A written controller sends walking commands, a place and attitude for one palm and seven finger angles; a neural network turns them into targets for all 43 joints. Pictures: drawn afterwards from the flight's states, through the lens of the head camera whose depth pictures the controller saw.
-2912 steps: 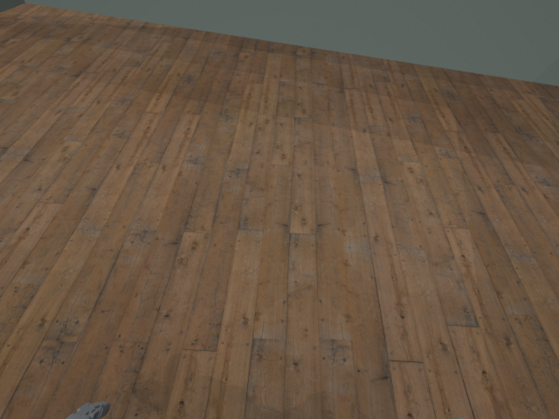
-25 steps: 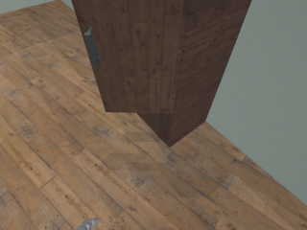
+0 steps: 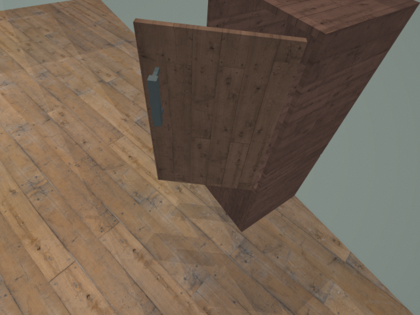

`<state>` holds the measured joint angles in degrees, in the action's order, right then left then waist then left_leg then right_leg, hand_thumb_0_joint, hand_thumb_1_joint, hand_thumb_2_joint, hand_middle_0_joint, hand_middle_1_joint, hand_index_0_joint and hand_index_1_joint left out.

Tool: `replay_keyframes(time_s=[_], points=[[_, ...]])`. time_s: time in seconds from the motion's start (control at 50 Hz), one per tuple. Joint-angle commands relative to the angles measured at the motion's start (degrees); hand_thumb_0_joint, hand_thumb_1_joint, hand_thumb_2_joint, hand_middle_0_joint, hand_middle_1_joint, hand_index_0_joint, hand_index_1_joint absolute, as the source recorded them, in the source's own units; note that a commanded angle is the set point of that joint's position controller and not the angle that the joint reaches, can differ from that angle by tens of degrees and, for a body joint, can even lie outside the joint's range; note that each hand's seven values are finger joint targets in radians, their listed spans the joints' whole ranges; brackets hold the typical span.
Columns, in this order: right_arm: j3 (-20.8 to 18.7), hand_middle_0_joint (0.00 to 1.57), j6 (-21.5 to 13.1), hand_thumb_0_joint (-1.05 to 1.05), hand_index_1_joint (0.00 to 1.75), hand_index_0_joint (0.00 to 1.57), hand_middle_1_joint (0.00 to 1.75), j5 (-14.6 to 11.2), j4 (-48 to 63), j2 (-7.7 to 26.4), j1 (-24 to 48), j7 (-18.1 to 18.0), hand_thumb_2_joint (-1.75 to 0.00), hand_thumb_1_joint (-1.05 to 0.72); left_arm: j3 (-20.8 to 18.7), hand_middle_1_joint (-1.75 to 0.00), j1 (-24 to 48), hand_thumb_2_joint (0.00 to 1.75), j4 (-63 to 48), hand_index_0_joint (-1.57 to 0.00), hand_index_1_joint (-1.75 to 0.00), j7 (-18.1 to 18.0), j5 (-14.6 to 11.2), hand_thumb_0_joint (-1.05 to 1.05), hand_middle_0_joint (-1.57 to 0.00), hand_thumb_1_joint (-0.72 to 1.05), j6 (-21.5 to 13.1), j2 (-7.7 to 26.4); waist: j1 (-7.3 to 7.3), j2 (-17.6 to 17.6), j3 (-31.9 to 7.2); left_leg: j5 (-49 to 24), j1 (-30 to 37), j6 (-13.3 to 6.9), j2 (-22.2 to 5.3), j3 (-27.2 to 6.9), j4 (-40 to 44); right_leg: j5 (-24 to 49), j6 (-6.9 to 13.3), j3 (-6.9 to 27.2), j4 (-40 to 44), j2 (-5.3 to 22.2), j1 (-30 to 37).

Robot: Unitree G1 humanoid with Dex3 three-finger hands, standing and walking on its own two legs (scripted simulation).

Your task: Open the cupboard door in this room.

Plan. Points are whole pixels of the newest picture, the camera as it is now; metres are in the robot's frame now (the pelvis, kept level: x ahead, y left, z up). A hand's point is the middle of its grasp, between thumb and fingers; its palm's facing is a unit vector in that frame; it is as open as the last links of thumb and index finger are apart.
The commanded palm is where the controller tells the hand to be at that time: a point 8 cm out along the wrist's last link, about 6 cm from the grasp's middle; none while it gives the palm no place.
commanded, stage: come to a stop and stand still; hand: left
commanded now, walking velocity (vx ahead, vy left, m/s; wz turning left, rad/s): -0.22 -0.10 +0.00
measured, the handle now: (157, 97) +0.58 +0.19 +0.06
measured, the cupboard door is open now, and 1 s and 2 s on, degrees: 50 50 50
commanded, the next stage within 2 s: none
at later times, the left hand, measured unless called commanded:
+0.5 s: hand out of the picture +0.07 +0.13 -0.17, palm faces +0.04 -0.97 -0.22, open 7.4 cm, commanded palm none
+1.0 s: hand out of the picture -0.02 +0.21 -0.17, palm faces +0.00 -0.97 -0.26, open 7.4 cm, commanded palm none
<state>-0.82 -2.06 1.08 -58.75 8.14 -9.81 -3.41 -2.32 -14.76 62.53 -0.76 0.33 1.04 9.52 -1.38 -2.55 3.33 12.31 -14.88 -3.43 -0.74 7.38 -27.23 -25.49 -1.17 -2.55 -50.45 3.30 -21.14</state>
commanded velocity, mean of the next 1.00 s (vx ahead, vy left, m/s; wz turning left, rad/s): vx -0.03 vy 0.04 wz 0.00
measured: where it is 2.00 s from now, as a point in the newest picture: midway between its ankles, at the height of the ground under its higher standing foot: outside the picture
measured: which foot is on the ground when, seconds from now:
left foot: down 0.00-0.26, up 0.28-0.56, down 0.58-1.00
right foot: up 0.00-0.22, down 0.24-1.00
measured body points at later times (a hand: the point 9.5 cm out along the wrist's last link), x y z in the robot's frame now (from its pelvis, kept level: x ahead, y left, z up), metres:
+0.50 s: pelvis +0.00 -0.05 +0.00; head +0.03 -0.05 +0.45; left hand +0.06 +0.19 -0.15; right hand +0.03 -0.29 -0.16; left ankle -0.02 +0.07 -0.71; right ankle -0.02 -0.16 -0.74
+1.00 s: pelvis -0.02 +0.01 +0.00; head +0.00 +0.00 +0.44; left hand -0.02 +0.26 -0.15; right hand +0.04 -0.22 -0.16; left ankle -0.01 +0.08 -0.74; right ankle -0.02 -0.16 -0.74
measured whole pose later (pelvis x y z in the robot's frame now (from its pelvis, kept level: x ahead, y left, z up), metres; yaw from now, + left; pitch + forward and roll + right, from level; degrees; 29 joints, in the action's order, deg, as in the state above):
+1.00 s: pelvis -0.02 +0.01 +0.00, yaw -1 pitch +0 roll +1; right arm -0.2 -0.4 1.0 -56.1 11.3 -13.3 -0.8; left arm 0.1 -17.9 60.4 -1.4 1.3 0.8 11.4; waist -1.3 1.4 1.6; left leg 15.2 -13.1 -4.5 3.0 6.4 -28.1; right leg -15.9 -1.9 2.2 -30.0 5.1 -14.2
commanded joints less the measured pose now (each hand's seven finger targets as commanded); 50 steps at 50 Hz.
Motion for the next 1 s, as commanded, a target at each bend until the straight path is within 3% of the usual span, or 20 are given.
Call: replay_keyframes(time_s=[0.0,0.12,0.18,0.2,0.22,0.24,0.26,0.36,0.44,0.5,0.52,0.54,0.56,0.58,0.6,0.62,0.66,0.7,0.78,0.98], points=[[-2.98,0.20,1.64,0.00,0.30,0.20,0.30,0.15,0.65,11.56,-4.89,-0.41,-0.90,-0.90,-1.26,-0.30,-3.78,0.90,-3.73,-0.20,-0.30,-0.56,0.55,0.00,-0.20,0.90,1.58,4.07,1.36,8.44,-6.12,-37.18,5.31,-6.86,-19.44,-11.87,7.02,-0.69,0.05,1.17,-0.31,0.01,0.62],[-4.22,0.20,2.69,0.00,0.30,0.20,0.30,0.61,0.81,12.44,-4.24,-0.08,-0.90,-0.90,-1.62,-0.30,-0.06,0.90,-7.29,-0.20,-0.30,-0.65,0.62,0.00,-0.20,0.90,1.78,3.58,1.99,13.63,-5.92,-35.52,5.95,-6.22,-18.34,-12.12,5.02,0.08,0.81,0.52,5.81,-1.21,1.34],[-4.52,0.20,2.99,0.00,0.30,0.20,0.30,0.05,1.07,12.50,-3.63,0.50,-0.90,-0.90,-1.75,-0.30,-2.88,0.90,-7.12,-0.20,-0.30,-0.71,0.62,0.00,-0.20,0.90,0.78,4.39,0.28,11.32,-7.73,-28.72,5.09,-2.85,-14.69,-10.29,0.82,13.64,1.07,-1.05,21.68,-1.71,9.65],[-4.48,0.20,3.10,0.00,0.30,0.20,0.30,-0.30,1.16,11.26,-4.22,0.83,-0.90,-0.90,-1.88,-0.30,-3.19,0.90,-7.11,-0.20,-0.30,-0.93,0.79,0.00,-0.20,0.90,0.24,5.98,0.25,7.76,-8.51,-21.37,3.25,-0.44,-11.81,-8.91,-1.89,21.33,1.55,1.21,27.13,0.24,13.07],[-4.21,0.20,3.26,0.00,0.30,0.20,0.30,-0.77,1.75,8.19,-4.84,1.21,-0.90,-0.90,-2.34,-0.30,-2.58,0.90,-7.34,-0.20,-0.30,-1.34,1.27,0.00,-0.20,0.90,-0.34,9.47,0.82,-2.62,-7.99,-7.14,-3.04,3.06,-6.12,-4.20,-7.67,33.54,4.40,11.19,28.82,8.84,16.26],[-3.34,0.20,3.90,0.00,0.30,0.20,0.30,-0.85,2.73,5.39,-4.30,1.74,-0.90,-0.90,-2.44,-0.30,-1.37,0.90,-7.48,-0.20,-0.30,-1.41,1.21,0.00,-0.20,0.90,-0.92,11.84,0.72,-11.56,-5.74,16.09,-6.41,5.29,-0.61,-2.49,-14.06,42.11,9.80,16.04,31.16,17.53,13.21],[-3.46,0.20,4.72,0.00,0.30,0.20,0.30,-0.80,2.51,6.02,-3.49,2.01,-0.90,-0.90,-1.71,-0.30,-0.37,0.90,-7.70,-0.20,-0.30,-1.36,1.08,0.00,-0.20,0.90,-1.17,11.90,0.10,-7.26,-5.19,21.14,-5.15,5.30,-0.40,-5.41,-21.52,39.06,13.03,14.69,32.74,20.04,8.53],[-3.05,0.20,4.78,0.00,0.30,0.20,0.30,-0.86,1.32,6.41,-3.06,2.24,-0.90,-0.90,-1.50,-0.30,1.47,0.90,-7.06,-0.20,-0.30,-1.88,0.73,0.00,-0.20,0.90,-1.76,10.40,0.40,-8.63,-5.11,16.24,-10.78,6.47,-0.31,-6.91,-24.27,57.59,11.23,8.73,27.01,14.05,18.87],[-2.83,0.20,4.36,0.00,0.30,0.20,0.30,-0.92,1.64,5.91,-2.04,2.51,-0.90,-0.90,-2.30,-0.30,0.50,0.90,-6.30,-0.20,-0.30,-1.93,0.98,0.00,-0.20,0.90,-1.58,11.83,-0.71,-6.88,-3.90,14.24,-7.56,6.83,0.13,-5.45,-13.42,51.94,11.69,9.87,26.63,14.92,18.85],[-2.41,0.20,3.67,0.00,0.30,0.20,0.30,-0.70,0.11,5.32,-5.98,2.36,-0.90,-0.90,-2.16,-0.30,2.22,0.90,-5.92,-0.20,-0.30,-1.74,0.52,0.00,-0.20,0.90,-1.38,11.66,1.42,-5.69,-4.15,1.53,3.14,6.36,0.89,-4.12,1.58,41.76,8.19,8.24,24.15,12.13,12.90],[-2.43,0.20,3.11,0.00,0.30,0.20,0.30,-0.52,-0.30,6.22,-7.57,2.30,-0.90,-0.90,-1.88,-0.30,2.59,0.90,-5.96,-0.20,-0.30,-1.55,0.24,0.00,-0.20,0.90,-1.21,10.35,1.88,-2.94,-4.67,-5.13,7.77,5.43,-0.99,-5.49,5.20,34.23,5.92,6.52,22.02,9.58,9.54],[-2.80,0.20,2.57,0.00,0.30,0.20,0.30,-0.27,-0.05,8.34,-7.29,2.16,-0.90,-0.90,-1.39,-0.30,1.77,0.90,-6.33,-0.20,-0.30,-1.24,0.12,0.00,-0.20,0.90,-0.87,7.91,1.19,5.19,-5.56,-12.32,9.97,2.88,-7.04,-12.38,5.71,21.65,3.17,3.93,19.47,4.96,5.25],[-3.17,0.20,2.16,0.00,0.30,0.20,0.30,-0.75,5.30,11.18,-1.71,2.42,-0.90,-0.90,-0.17,-0.30,-2.80,0.90,-5.36,-0.20,-0.30,-3.66,0.14,0.00,-0.20,0.90,-2.20,7.98,0.18,8.97,-5.15,-17.52,3.89,3.32,-7.39,-6.77,-8.36,30.34,3.17,5.63,22.88,6.14,8.84],[-2.51,0.20,2.40,0.00,0.30,0.20,0.30,-0.13,6.80,7.55,-5.04,2.89,-0.90,-0.90,-0.87,-0.30,-1.00,0.90,-8.01,-0.20,-0.30,-3.36,0.70,0.00,-0.20,0.90,-2.63,10.52,1.70,6.69,-7.97,-1.10,-0.17,3.59,-3.95,-5.14,-7.20,26.96,5.41,10.05,23.92,9.48,10.73],[-1.88,0.20,2.69,0.00,0.30,0.20,0.30,-0.27,6.76,6.24,-3.82,2.90,-0.90,-0.90,-0.75,-0.30,0.40,0.90,-8.22,-0.20,-0.30,-2.85,0.87,0.00,-0.20,0.90,-2.32,11.73,1.79,4.98,-4.22,6.84,-0.40,3.90,-2.15,-4.81,-5.74,17.06,6.35,11.46,25.99,11.17,5.69],[-1.65,0.20,2.39,0.00,0.30,0.20,0.30,-0.17,6.22,6.14,-5.60,3.14,-0.90,-0.90,-0.45,-0.30,2.22,0.90,-8.27,-0.20,-0.30,-2.73,1.12,0.00,-0.20,0.90,-1.87,11.50,3.24,6.32,-2.46,3.33,0.91,3.46,-2.56,-6.58,-2.15,11.60,6.40,8.45,23.58,8.72,2.85],[-1.65,0.20,1.58,0.00,0.30,0.20,0.30,0.23,7.02,9.30,-7.23,3.18,-0.90,-0.90,0.28,-0.30,0.56,0.90,-8.67,-0.20,-0.30,-2.19,1.23,0.00,-0.20,0.90,-0.91,7.77,2.32,16.62,-0.02,-2.72,-3.79,-0.04,-8.66,-15.78,6.38,2.68,2.73,-0.30,16.16,-0.58,4.20],[-1.64,0.20,1.55,0.00,0.30,0.20,0.30,-0.01,8.10,10.68,-4.64,2.51,-0.90,-0.90,0.98,-0.30,-2.04,0.90,-7.62,-0.20,-0.30,-1.75,1.20,0.00,-0.20,0.90,-0.58,6.34,0.61,13.23,1.86,1.39,-5.48,-2.08,-10.15,-17.52,9.78,2.32,2.44,-0.64,15.35,-1.38,4.85],[-1.23,0.20,1.15,0.00,0.30,0.20,0.30,-0.04,8.24,9.55,-4.28,2.47,-0.90,-0.90,1.53,-0.30,-2.89,0.90,-6.67,-0.20,-0.30,-1.08,1.05,0.00,-0.20,0.90,-1.10,6.09,0.56,4.64,0.81,8.24,-3.75,-0.56,-6.57,-14.60,9.61,8.23,2.93,3.18,21.20,-0.04,5.95],[-0.76,0.20,0.10,0.00,0.30,0.20,0.30,-0.19,4.79,10.42,-4.99,2.38,-0.90,-0.90,1.83,-0.30,-4.15,0.90,-4.82,-0.20,-0.30,-1.06,0.96,0.00,-0.20,0.90,-1.64,7.29,0.90,3.51,-1.60,2.35,1.77,0.03,-6.15,-12.26,10.41,13.07,2.46,5.18,23.41,1.63,6.11]])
